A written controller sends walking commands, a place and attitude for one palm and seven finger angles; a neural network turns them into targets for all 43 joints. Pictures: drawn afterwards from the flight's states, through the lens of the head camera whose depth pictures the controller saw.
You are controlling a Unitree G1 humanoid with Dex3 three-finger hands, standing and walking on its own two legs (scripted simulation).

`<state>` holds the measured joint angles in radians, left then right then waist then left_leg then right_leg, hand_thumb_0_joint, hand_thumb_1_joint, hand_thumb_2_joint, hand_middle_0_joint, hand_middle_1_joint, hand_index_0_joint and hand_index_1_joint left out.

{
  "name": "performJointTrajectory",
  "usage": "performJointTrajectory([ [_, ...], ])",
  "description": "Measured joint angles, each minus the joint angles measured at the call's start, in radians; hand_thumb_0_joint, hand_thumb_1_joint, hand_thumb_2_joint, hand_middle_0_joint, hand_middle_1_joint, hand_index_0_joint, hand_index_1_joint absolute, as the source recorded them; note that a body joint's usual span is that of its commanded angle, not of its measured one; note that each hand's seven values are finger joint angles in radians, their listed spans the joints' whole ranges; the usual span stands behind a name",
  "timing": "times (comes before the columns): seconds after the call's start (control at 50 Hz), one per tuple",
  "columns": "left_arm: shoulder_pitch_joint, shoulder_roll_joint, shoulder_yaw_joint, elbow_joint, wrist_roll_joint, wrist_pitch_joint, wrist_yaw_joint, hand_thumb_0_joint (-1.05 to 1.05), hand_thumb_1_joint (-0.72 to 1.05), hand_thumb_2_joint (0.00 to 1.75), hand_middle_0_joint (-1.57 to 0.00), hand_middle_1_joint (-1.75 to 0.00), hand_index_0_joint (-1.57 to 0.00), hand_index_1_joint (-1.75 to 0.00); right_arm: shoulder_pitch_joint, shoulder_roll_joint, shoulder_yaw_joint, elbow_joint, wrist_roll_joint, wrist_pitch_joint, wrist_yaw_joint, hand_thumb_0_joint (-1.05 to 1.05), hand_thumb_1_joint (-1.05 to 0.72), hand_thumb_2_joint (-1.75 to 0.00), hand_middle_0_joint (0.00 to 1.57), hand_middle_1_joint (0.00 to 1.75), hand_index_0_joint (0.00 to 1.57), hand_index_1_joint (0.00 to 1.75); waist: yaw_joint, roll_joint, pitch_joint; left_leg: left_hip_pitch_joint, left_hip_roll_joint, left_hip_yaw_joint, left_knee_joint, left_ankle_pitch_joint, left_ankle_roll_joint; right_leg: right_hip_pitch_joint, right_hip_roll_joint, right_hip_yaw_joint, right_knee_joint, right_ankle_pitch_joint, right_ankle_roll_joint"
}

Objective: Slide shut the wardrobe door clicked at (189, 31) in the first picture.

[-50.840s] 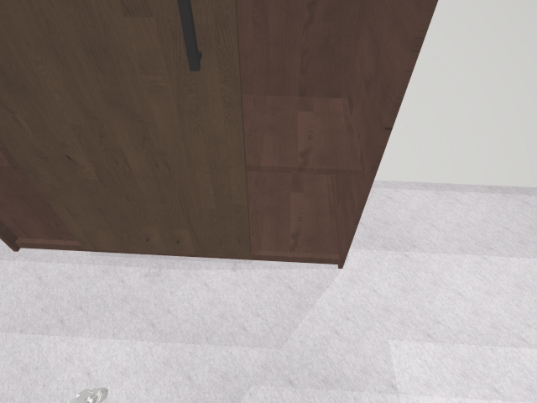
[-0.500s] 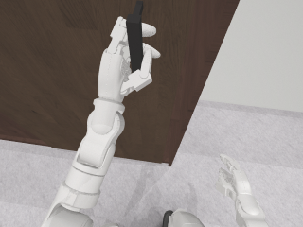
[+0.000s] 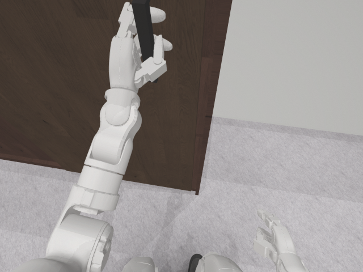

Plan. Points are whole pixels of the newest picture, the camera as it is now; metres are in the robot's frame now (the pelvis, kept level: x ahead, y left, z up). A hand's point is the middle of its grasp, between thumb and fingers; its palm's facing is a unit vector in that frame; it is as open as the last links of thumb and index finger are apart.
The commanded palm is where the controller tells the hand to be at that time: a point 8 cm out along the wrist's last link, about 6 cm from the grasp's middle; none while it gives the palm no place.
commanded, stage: stop walking and hold the door there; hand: left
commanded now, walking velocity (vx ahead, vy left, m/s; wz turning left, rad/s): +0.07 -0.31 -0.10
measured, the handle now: (150, 38) +0.47 +0.11 +0.22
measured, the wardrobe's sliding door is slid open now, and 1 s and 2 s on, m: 0.02 0.02 0.02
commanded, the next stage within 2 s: none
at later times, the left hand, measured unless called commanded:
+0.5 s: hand (163, 60) +0.42 +0.09 +0.21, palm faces +0.28 -0.93 -0.22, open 6.1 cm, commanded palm +0.39 +0.13 +0.21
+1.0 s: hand (159, 60) +0.42 +0.09 +0.21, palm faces +0.21 -0.95 -0.24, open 6.1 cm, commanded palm +0.39 +0.15 +0.21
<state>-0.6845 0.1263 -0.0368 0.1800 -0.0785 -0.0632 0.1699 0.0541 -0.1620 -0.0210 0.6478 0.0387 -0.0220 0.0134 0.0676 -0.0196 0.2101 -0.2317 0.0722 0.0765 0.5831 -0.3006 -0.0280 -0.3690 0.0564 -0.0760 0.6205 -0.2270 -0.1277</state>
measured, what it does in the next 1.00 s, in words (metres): steps on the spot: right foot, then left foot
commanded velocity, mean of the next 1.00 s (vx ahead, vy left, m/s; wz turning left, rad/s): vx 0.01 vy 0.09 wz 0.00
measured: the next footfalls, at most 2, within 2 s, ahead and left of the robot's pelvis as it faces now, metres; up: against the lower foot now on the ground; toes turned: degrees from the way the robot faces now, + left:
right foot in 0.24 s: +0.08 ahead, -0.21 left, +0.00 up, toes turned -9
left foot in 0.50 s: +0.10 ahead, +0.03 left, +0.00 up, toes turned -7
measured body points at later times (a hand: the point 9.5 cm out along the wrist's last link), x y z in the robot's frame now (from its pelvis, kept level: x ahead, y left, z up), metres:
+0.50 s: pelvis +0.00 -0.10 +0.01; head +0.03 -0.13 +0.46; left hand +0.40 +0.13 +0.23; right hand +0.12 -0.40 -0.09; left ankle +0.03 -0.01 -0.72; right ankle +0.04 -0.20 -0.72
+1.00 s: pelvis +0.02 -0.09 +0.02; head +0.02 -0.09 +0.47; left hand +0.41 +0.14 +0.22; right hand +0.12 -0.35 -0.09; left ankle +0.04 -0.01 -0.72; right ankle +0.04 -0.20 -0.72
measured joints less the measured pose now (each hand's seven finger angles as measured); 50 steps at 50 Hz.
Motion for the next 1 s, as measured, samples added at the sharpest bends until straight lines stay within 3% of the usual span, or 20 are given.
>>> performJointTrajectory([
  [0.06,-0.033,0.022,-0.001,0.041,-0.015,-0.007,-0.022,0.01,0.80,0.84,-0.45,-1.40,-0.17,-1.40,0.008,0.000,-0.021,-0.023,-0.002,-0.001,0.012,0.02,-0.90,-0.90,0.20,0.30,0.20,0.30,0.009,-0.018,0.012,0.017,0.014,0.014,-0.027,0.026,-0.038,-0.075,0.006,0.041,0.217,-0.099,0.070],
  [0.12,-0.008,0.062,0.044,0.081,-0.004,-0.045,-0.070,0.00,0.78,0.83,-0.45,-1.40,-0.18,-1.40,0.000,-0.007,-0.010,-0.016,-0.011,0.020,0.020,0.01,-0.90,-0.90,0.20,0.30,0.20,0.30,0.008,0.010,0.002,0.040,0.070,0.010,-0.038,0.006,-0.061,-0.119,-0.004,0.056,0.405,-0.186,0.102],
  [0.18,0.047,0.113,0.095,0.097,-0.006,-0.055,-0.076,-0.02,0.75,0.82,-0.46,-1.40,-0.22,-1.39,0.013,-0.020,0.000,-0.025,-0.007,0.034,0.013,0.01,-0.90,-0.90,0.20,0.30,0.20,0.30,0.017,0.074,-0.024,0.065,0.156,0.020,-0.042,-0.002,-0.089,-0.071,-0.044,0.034,0.295,-0.178,0.116],
  [0.22,0.068,0.145,0.131,0.115,-0.001,-0.051,-0.079,-0.03,0.73,0.82,-0.46,-1.40,-0.22,-1.39,0.035,-0.027,0.010,-0.032,0.002,0.026,0.007,0.01,-0.90,-0.90,0.20,0.30,0.20,0.30,0.023,0.094,-0.045,0.066,0.198,0.021,-0.013,-0.021,-0.105,-0.003,-0.070,0.020,0.149,-0.092,0.124],
  [0.24,0.074,0.168,0.153,0.123,0.006,-0.044,-0.082,-0.03,0.72,0.83,-0.46,-1.40,-0.23,-1.39,0.045,-0.026,0.017,-0.034,0.008,0.019,0.004,0.01,-0.90,-0.90,0.20,0.30,0.20,0.30,0.020,0.086,-0.057,0.055,0.207,0.019,0.023,-0.039,-0.100,0.043,-0.086,0.021,0.052,-0.016,0.126],
  [0.26,0.082,0.191,0.182,0.126,0.014,-0.038,-0.083,-0.04,0.71,0.83,-0.46,-1.40,-0.23,-1.39,0.041,-0.030,0.024,-0.028,0.012,0.014,-0.001,0.01,-0.90,-0.90,0.20,0.30,0.20,0.30,0.007,0.087,-0.060,0.031,0.219,0.005,0.079,-0.055,-0.073,0.059,-0.081,0.013,0.028,-0.023,0.127],
  [0.28,0.096,0.205,0.217,0.128,0.023,-0.039,-0.081,-0.05,0.71,0.83,-0.46,-1.40,-0.23,-1.38,0.028,-0.040,0.026,-0.015,0.010,0.010,-0.009,0.01,-0.90,-0.90,0.20,0.30,0.20,0.30,-0.017,0.099,-0.053,0.002,0.210,-0.032,0.145,-0.093,-0.048,0.057,-0.072,0.004,0.047,-0.046,0.122],
  [0.34,0.157,0.226,0.293,0.119,0.019,-0.023,-0.071,-0.05,0.70,0.82,-0.46,-1.40,-0.24,-1.37,0.016,-0.075,0.019,0.023,0.005,-0.005,-0.046,0.01,-0.90,-0.90,0.20,0.30,0.20,0.30,-0.054,0.090,-0.055,-0.058,0.076,-0.072,0.265,-0.197,-0.009,0.056,-0.083,0.023,0.030,-0.056,0.106],
  [0.4,0.216,0.237,0.344,0.108,0.023,-0.004,-0.060,-0.04,0.69,0.81,-0.46,-1.40,-0.27,-1.37,0.038,-0.109,0.018,0.037,-0.007,-0.022,-0.078,0.01,-0.90,-0.90,0.20,0.30,0.20,0.30,-0.076,0.064,-0.079,-0.049,-0.034,-0.024,0.139,-0.164,0.010,0.072,-0.093,0.051,-0.053,-0.004,0.103],
  [0.46,0.248,0.254,0.365,0.110,0.032,0.001,-0.054,-0.04,0.69,0.81,-0.46,-1.40,-0.29,-1.37,0.075,-0.135,0.009,0.029,-0.011,-0.020,-0.087,0.01,-0.90,-0.90,0.20,0.30,0.20,0.30,-0.097,0.043,-0.108,-0.014,-0.092,0.026,-0.041,-0.052,0.017,0.085,-0.087,0.055,-0.113,0.030,0.098],
  [0.54,0.247,0.279,0.358,0.120,0.034,0.003,-0.051,-0.04,0.69,0.82,-0.46,-1.40,-0.28,-1.37,0.117,-0.160,-0.012,0.018,0.000,-0.009,-0.082,0.01,-0.91,-0.90,0.20,0.30,0.20,0.30,-0.103,0.035,-0.131,0.020,-0.083,0.042,-0.148,0.126,0.055,0.085,-0.050,0.048,-0.119,0.037,0.090],
  [0.68,0.288,0.303,0.354,0.149,0.040,-0.034,-0.055,-0.05,0.69,0.81,-0.46,-1.40,-0.27,-1.37,0.169,-0.155,-0.009,0.005,0.002,-0.003,-0.089,0.01,-0.90,-0.90,0.19,0.30,0.20,0.30,-0.107,0.027,-0.185,0.009,-0.061,0.064,-0.118,0.074,0.061,0.085,-0.028,0.069,-0.138,0.045,0.090],
  [1.0,0.381,0.293,0.317,0.077,0.032,-0.070,-0.072,-0.06,0.64,0.81,-0.46,-1.40,-0.34,-1.37,0.159,-0.059,0.056,0.032,-0.008,-0.009,-0.105,0.01,-0.90,-0.90,0.20,0.30,0.20,0.30,-0.088,0.039,-0.228,0.036,-0.067,0.091,-0.141,0.054,0.080,0.110,-0.029,0.100,-0.178,0.048,0.115],
])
